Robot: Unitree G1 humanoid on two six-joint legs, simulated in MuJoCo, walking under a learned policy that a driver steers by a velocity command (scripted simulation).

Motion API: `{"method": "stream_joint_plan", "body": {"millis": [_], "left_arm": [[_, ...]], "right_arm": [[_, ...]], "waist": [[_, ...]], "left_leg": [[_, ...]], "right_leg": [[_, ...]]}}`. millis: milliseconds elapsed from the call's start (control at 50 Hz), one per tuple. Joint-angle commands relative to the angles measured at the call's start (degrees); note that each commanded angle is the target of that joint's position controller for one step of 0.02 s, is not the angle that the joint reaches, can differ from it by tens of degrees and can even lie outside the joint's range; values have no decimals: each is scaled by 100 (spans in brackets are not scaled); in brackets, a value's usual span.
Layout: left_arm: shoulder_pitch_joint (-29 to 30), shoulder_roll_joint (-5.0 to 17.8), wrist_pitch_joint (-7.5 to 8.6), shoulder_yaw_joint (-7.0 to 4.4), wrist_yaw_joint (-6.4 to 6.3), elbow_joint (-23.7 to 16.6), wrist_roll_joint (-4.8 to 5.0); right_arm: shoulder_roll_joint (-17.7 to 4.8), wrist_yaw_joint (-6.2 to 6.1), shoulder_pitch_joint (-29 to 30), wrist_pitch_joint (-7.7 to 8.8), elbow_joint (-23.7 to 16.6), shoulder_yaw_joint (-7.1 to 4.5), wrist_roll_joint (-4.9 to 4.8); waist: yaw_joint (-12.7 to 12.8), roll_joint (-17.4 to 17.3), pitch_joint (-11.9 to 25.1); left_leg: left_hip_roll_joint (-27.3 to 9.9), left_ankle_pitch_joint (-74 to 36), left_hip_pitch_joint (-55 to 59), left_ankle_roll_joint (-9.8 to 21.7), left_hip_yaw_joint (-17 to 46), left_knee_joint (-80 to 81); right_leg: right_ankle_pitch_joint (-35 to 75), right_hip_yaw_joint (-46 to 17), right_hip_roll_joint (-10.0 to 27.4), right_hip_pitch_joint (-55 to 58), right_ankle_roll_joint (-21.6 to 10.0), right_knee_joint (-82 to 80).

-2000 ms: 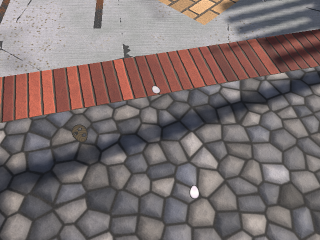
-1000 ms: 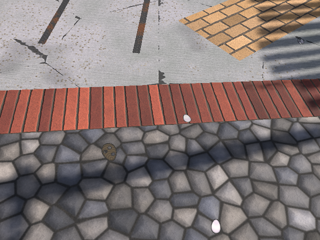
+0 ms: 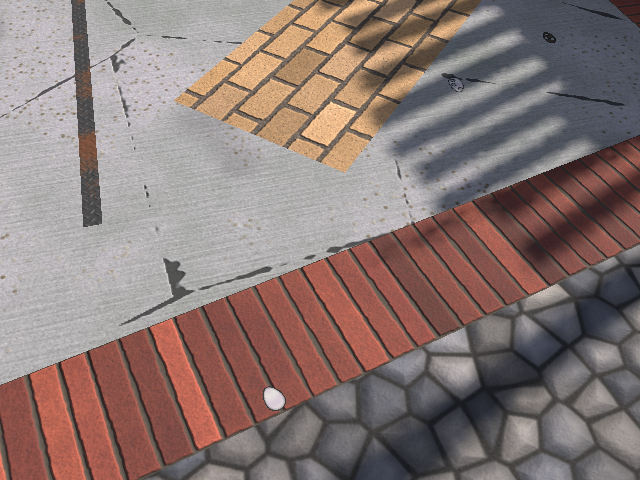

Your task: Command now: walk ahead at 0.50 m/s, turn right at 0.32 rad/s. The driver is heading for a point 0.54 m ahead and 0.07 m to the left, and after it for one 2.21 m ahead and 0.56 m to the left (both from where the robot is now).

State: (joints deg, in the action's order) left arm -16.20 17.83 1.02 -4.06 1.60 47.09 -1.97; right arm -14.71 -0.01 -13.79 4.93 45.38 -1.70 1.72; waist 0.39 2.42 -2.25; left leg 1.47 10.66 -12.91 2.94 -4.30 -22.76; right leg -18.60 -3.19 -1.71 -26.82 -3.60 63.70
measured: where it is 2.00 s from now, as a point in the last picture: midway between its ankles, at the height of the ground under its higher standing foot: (226, 271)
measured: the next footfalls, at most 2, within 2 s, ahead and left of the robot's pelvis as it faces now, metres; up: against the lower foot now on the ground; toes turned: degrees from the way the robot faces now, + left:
right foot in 0.30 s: +0.30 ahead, -0.12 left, +0.00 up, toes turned -3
left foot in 0.84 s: +0.56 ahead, +0.10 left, +0.00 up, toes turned +22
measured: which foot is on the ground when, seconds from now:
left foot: down 0.00-0.32, up 0.34-0.82, down 0.84-1.00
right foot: up 0.00-0.28, down 0.30-0.86, up 0.88-1.00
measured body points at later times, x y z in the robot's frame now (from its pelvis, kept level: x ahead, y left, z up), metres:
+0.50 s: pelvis +0.26 -0.05 +0.00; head +0.28 -0.06 +0.45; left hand +0.33 +0.22 -0.11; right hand +0.30 -0.31 -0.15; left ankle +0.22 +0.10 -0.66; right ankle +0.26 -0.12 -0.74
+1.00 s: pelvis +0.50 +0.04 -0.01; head +0.53 +0.06 +0.44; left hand +0.49 +0.32 -0.14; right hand +0.69 -0.18 -0.13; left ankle +0.52 +0.09 -0.74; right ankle +0.49 -0.12 -0.65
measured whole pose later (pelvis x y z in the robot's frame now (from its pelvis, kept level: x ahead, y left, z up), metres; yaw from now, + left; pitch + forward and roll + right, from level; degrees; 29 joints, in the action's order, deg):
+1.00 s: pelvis +0.50 +0.04 -0.01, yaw +22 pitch +0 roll +0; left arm -13.7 13.7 3.3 -2.3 -0.2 46.5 -1.7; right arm -15.5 0.3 -13.2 0.6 48.5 -4.3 0.5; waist 0.7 0.5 -4.1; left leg 7.3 11.0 -16.0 8.1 -2.6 -27.2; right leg -19.7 0.2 5.4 -25.8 0.8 70.2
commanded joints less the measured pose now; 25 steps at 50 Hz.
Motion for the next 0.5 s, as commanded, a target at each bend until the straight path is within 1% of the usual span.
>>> {"method": "stream_joint_plan", "body": {"millis": [20, 40, 80, 120, 140, 180, 220, 240, 260, 280, 300, 320, 340, 360, 380, 400, 420, 440, 460, 500], "left_arm": [[-199, 81, -26, 12, 84, -270, -44], [35, 78, -21, 29, 101, -347, -57], [544, 47, 3, 81, 130, -510, -53], [1000, -59, 40, 171, 170, -643, -37], [1234, -114, 60, 218, 186, -707, -29], [1611, -115, 91, 265, 183, -808, -22], [1760, -49, 124, 269, 129, -878, -9], [1711, -4, 149, 261, 96, -873, -7], [1487, 48, 183, 238, 55, -806, -16], [935, 127, 237, 191, 4, -620, -43], [55, 345, 315, 97, -69, -313, -122], [-967, 852, 359, -38, -170, -183, -244], [-982, 1285, 281, -149, -203, -179, -181], [-659, 835, 232, -76, -192, -231, -8], [-167, 458, 254, 37, -181, -261, 24], [83, 193, 301, 95, -159, -254, 33], [176, 59, 347, 126, -174, -231, 48], [212, -10, 387, 139, -196, -187, 71], [139, -21, 447, 134, -203, -142, 74], [-12, 47, 536, 94, -219, -29, 123]], "right_arm": [[-558, 59, -417, 193, -34, -134, -64], [-571, 65, -482, 198, 28, -141, -70], [-554, 76, -601, 176, 149, -137, -71], [-563, 88, -697, 146, 259, -134, -93], [-600, 87, -792, 133, 325, -141, -102], [-683, 82, -1098, 101, 493, -155, -116], [-780, 65, -1305, 49, 642, -172, -102], [-840, 51, -1318, 18, 688, -188, -88], [-893, 36, -1294, -9, 723, -199, -82], [-922, 29, -1248, -34, 756, -204, -110], [-815, 35, -1246, -39, 750, -168, -149], [-523, 50, -1132, -13, 480, -83, -173], [-3, 30, -1791, -60, 402, 0, -283], [-683, -33, -1393, -160, 543, -192, -135], [-592, 9, -1105, -160, 470, -216, -144], [-433, 34, -1015, -177, 496, -197, -151], [-397, 65, -986, -240, 539, -219, -85], [-323, 112, -1070, -316, 571, -221, -23], [-251, 152, -1015, -371, 555, -227, -14], [-157, 215, -732, -438, 437, -239, -6]], "waist": [[39, -795, 190], [12, -773, 105], [-54, -728, -33], [-122, -744, -83], [-181, -754, -103], [-308, -761, -132], [-316, -759, -174], [-261, -764, -159], [-129, -771, -69], [153, -675, 183], [498, -450, 728], [878, 240, 1545], [535, 1323, 2079], [543, 262, 1398], [311, 195, 646], [166, 184, 309], [57, 282, 142], [-67, 362, 87], [-99, 310, 92], [-167, 212, 18]], "left_leg": [[-1533, -1445, 692, 740, 1341, 1238], [-1521, -1485, 720, 765, 1210, 1327], [-1399, -1605, 729, 746, 895, 1440], [-1233, -1764, 642, 677, 568, 1469], [-1210, -1856, 609, 657, 471, 1473], [-1269, -2045, 723, 656, 522, 1394], [-1427, -2415, 1016, 672, 719, 1172], [-1484, -2694, 1144, 663, 790, 988], [-1486, -3171, 1213, 623, 818, 670], [-1353, -3667, 1158, 539, 720, 10], [-1064, -3363, 677, 425, 524, -1034], [-713, -1343, -435, 292, 303, -2703], [111, 2105, -2044, 155, 196, -4292], [-191, 1784, -2381, 220, 746, -4655], [-386, 1272, -2409, 240, 810, -4522], [-537, 951, -2234, 202, 760, -4316], [-618, 792, -2071, 153, 722, -4191], [-654, 667, -1913, 91, 692, -4157], [-640, 551, -1873, 61, 661, -4190], [-683, 229, -2178, 6, 621, -4153]], "right_leg": [[368, -271, 223, -806, 68, -120], [552, -256, 250, -982, 104, -319], [935, -118, 290, -1123, 180, -942], [1349, 196, 338, -853, 223, -1750], [1484, 373, 357, -665, 216, -2117], [1481, 637, 369, -388, 162, -2584], [1253, 673, 318, -261, 74, -2880], [1062, 678, 261, -121, 16, -3017], [886, 687, 155, 233, -47, -3205], [941, 719, 18, 994, -139, -3590], [1093, 562, 139, 2302, -282, -3781], [482, -945, 1613, 3753, -562, -3926], [249, -3105, 2911, 4616, -1099, -4559], [-124, -2841, 2622, 3893, -976, -4699], [96, -1998, 2327, 3172, -816, -4901], [577, -1383, 2060, 2635, -661, -5136], [875, -918, 1853, 2305, -522, -5272], [1107, -564, 1718, 2073, -440, -5372], [1408, -363, 1683, 1995, -441, -5431], [1866, 35, 1657, 2057, -462, -5539]]}}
